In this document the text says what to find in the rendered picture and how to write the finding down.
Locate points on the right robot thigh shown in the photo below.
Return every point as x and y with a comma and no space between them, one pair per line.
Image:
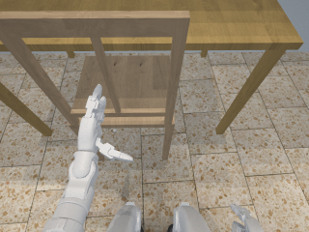
188,219

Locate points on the robot thigh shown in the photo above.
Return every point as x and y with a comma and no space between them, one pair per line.
127,219
188,219

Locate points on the robot left hand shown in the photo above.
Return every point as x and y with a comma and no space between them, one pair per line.
90,128

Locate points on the left robot thigh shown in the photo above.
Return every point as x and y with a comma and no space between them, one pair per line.
127,219

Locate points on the chair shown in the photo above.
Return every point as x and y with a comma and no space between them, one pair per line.
140,90

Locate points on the table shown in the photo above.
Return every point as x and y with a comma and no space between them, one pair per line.
213,25

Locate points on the robot left forearm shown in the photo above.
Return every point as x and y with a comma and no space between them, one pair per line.
77,198

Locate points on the robot right hand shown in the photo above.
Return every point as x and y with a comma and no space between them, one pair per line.
250,223

